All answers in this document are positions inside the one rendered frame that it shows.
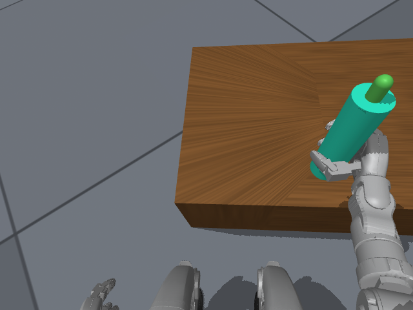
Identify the bottle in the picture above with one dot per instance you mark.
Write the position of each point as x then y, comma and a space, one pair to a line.
366, 107

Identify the right robot hand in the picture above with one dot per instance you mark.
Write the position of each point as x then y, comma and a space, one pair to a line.
370, 159

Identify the right robot arm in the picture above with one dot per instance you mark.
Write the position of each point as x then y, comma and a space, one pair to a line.
384, 275

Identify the left robot hand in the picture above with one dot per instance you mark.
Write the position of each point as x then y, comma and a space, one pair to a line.
98, 296

